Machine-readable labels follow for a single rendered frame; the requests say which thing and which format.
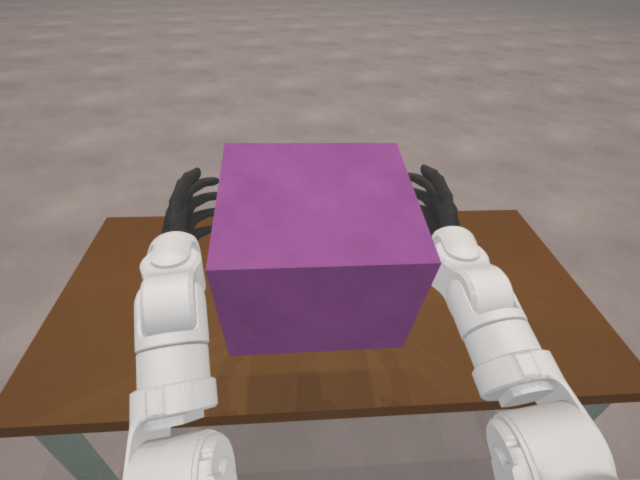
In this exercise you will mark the right robot hand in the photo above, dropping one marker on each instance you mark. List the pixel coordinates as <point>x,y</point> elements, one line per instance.
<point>440,211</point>

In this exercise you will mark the table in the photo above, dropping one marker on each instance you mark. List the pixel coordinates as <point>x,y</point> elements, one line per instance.
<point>77,373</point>

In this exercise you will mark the carton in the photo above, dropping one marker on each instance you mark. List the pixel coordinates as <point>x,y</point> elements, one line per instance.
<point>317,247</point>

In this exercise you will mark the right robot upper arm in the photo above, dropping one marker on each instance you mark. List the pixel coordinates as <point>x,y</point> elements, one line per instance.
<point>549,441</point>

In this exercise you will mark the left robot hand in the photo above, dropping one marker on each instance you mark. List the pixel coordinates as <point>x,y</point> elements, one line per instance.
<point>179,214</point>

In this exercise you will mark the left robot upper arm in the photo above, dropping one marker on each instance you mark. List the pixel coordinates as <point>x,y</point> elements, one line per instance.
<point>200,455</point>

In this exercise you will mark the robot right forearm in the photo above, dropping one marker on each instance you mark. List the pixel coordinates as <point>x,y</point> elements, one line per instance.
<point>509,363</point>

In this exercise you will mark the robot left forearm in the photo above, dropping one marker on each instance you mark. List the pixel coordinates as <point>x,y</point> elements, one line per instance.
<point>174,384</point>

